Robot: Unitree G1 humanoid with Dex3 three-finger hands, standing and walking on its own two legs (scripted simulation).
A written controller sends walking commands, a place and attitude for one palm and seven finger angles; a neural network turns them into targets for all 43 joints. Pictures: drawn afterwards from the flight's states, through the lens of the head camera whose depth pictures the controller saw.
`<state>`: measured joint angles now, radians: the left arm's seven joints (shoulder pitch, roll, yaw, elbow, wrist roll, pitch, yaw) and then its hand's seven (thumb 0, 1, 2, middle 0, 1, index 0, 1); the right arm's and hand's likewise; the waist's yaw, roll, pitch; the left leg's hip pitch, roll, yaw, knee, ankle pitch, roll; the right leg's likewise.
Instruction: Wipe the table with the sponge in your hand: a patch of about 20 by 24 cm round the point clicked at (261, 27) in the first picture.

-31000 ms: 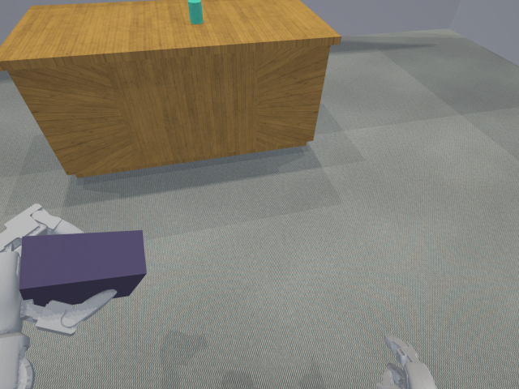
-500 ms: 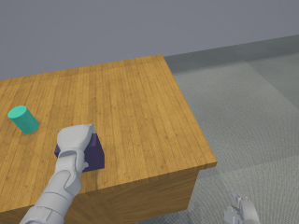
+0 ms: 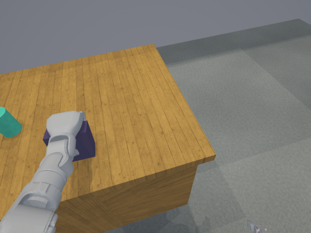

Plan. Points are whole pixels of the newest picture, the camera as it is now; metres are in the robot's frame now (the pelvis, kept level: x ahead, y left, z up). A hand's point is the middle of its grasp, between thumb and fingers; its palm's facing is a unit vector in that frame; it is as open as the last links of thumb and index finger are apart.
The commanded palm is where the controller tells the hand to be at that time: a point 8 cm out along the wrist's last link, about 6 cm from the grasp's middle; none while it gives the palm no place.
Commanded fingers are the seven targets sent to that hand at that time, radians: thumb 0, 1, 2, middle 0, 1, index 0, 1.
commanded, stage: wipe forward along the first lane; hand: left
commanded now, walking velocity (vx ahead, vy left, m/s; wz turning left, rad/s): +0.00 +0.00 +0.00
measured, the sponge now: (74, 146) +0.35 +0.29 -0.01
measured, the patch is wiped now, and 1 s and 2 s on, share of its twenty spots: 0.20 0.45 0.50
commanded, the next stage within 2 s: slide across to the middle lane in 0.88 s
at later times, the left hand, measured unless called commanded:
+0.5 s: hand (70, 118) +0.43 +0.31 +0.03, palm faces -0.15 +0.02 -0.99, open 9.6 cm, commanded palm +0.42 +0.30 +0.06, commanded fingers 0.00 0.10 1.30 -1.20 -1.60 -1.20 -1.60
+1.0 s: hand (68, 108) +0.47 +0.33 +0.03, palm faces -0.16 +0.02 -0.99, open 9.6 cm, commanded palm +0.46 +0.31 +0.06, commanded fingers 0.00 0.10 1.30 -1.20 -1.60 -1.20 -1.60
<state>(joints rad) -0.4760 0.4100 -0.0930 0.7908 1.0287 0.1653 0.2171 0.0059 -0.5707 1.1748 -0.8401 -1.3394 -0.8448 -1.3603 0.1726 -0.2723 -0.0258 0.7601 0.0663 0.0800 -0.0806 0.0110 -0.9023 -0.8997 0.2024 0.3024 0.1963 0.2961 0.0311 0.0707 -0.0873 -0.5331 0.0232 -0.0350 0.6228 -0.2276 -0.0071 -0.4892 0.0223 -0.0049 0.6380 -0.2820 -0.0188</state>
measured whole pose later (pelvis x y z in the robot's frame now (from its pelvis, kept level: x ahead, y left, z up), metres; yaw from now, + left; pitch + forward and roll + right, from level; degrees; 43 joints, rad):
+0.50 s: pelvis +0.01 +0.01 -0.01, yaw -1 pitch +13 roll -1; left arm -0.69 0.53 -0.03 1.02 1.04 0.12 0.21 0.01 -0.57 1.18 -0.83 -1.35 -0.84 -1.38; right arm 0.25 -0.28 -0.02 0.75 0.07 0.07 -0.07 0.01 -0.90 -0.90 0.20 0.30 0.20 0.30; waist -0.04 0.06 -0.11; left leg -0.66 0.04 -0.03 0.69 -0.26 -0.01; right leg -0.60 0.04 0.00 0.66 -0.29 -0.01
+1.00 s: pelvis +0.01 +0.03 -0.01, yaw -2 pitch +16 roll -2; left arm -0.84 0.57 -0.02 1.15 1.08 0.13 0.20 0.01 -0.57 1.18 -0.84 -1.36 -0.84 -1.38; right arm 0.27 -0.27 -0.02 0.74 0.05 0.09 -0.04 0.01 -0.90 -0.90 0.20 0.30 0.20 0.30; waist -0.07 0.04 -0.13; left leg -0.74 0.02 -0.02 0.73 -0.28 0.01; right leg -0.66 0.02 0.02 0.66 -0.29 0.02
